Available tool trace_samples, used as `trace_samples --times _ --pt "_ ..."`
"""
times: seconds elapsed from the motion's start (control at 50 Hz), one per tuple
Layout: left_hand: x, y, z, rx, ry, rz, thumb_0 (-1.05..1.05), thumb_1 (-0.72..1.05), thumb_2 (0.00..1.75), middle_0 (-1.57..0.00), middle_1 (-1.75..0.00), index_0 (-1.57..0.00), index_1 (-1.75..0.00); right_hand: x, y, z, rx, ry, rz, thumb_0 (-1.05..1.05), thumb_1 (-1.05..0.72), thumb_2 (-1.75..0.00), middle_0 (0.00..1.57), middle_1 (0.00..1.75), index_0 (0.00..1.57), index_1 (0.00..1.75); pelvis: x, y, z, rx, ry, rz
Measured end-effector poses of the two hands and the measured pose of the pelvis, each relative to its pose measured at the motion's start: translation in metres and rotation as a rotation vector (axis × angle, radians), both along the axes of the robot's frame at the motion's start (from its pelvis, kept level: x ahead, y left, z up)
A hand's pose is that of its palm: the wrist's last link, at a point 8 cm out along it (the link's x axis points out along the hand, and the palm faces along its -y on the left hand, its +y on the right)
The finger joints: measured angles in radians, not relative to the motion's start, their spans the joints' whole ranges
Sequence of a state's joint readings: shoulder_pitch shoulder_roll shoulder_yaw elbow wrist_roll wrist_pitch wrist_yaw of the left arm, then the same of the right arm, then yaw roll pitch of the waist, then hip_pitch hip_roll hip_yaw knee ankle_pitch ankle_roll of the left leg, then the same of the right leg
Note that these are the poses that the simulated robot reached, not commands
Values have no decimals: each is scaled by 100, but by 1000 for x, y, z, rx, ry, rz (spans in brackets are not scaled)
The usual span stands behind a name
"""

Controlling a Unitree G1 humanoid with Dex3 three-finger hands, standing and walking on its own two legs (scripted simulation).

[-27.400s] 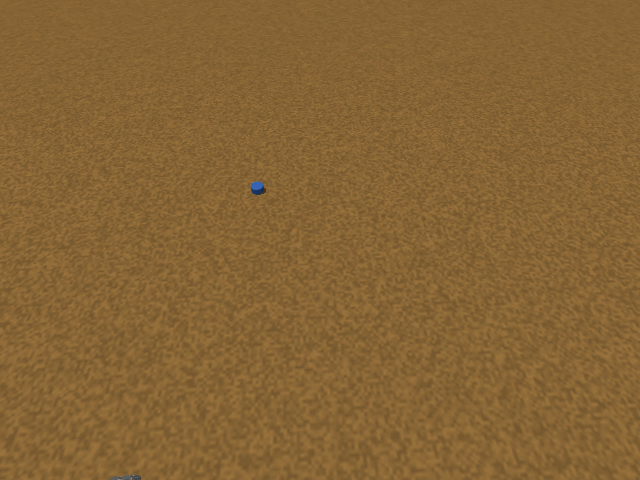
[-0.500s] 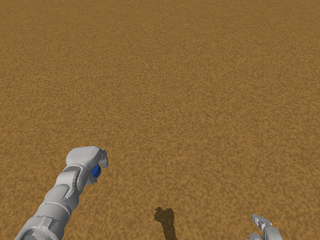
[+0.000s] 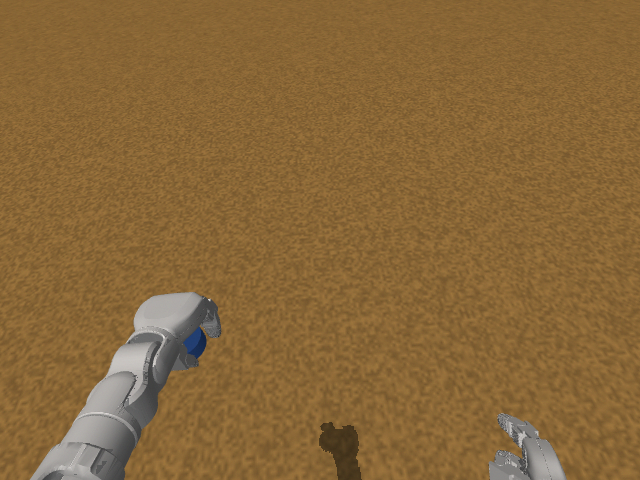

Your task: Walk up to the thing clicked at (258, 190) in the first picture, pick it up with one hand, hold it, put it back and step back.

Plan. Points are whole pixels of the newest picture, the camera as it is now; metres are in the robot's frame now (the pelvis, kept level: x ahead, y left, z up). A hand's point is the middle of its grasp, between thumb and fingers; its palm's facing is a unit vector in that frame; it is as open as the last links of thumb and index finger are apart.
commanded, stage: hold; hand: left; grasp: from above
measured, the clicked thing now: (184, 341) +0.31 +0.24 -0.08
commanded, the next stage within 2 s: crouch in 0.98 s
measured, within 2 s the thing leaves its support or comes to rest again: neither
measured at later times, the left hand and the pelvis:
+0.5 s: hand (176, 347) +0.28 +0.22 -0.03, palm faces -0.44 -0.07 -0.89, open 6.7 cm; pelvis +0.00 +0.00 +0.01, yaw +0 degrees
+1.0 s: hand (177, 344) +0.28 +0.22 -0.03, palm faces -0.44 -0.07 -0.90, open 6.8 cm; pelvis +0.00 +0.00 +0.01, yaw +0 degrees
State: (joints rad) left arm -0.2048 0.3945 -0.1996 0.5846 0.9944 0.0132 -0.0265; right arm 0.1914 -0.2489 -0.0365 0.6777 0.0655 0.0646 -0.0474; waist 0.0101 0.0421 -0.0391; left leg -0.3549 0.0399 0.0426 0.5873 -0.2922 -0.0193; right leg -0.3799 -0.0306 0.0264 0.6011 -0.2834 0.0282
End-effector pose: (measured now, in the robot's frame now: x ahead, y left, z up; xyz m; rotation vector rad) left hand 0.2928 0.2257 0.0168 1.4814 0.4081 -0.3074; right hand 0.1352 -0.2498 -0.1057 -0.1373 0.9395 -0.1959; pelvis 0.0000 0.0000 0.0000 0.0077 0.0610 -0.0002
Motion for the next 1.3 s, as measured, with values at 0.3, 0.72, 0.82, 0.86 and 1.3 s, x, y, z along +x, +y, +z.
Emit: trace_samples --times 0.3,0.72,0.82,0.86,1.3 --pt "-7 1 11 -7 -3 -6 -6 36 36 -71 -40 -97 -46 5 4 7 7 -33 5 1 -90 -90 20 30 20 30 -3 1 4 1 -24 -4" --pt "-9 2 11 -4 7 -8 -6 34 37 -73 -39 -96 -45 11 8 8 14 -32 11 1 -90 -90 20 30 20 30 0 1 6 0 -30 -3" --pt "-7 2 12 -7 4 -7 -6 34 38 -73 -39 -96 -45 12 7 8 12 -24 10 1 -90 -90 20 30 20 30 1 1 7 0 -28 -2" --pt "-6 2 12 -6 -1 -7 -6 34 38 -73 -39 -96 -45 12 6 8 12 -22 6 1 -90 -90 20 30 20 30 2 1 7 0 -27 -3" --pt "-9 4 -9 1 6 5 -5 36 32 -75 -36 -93 -39 12 4 6 5 2 6 1 -89 -90 20 30 20 30 5 0 5 0 -6 5"
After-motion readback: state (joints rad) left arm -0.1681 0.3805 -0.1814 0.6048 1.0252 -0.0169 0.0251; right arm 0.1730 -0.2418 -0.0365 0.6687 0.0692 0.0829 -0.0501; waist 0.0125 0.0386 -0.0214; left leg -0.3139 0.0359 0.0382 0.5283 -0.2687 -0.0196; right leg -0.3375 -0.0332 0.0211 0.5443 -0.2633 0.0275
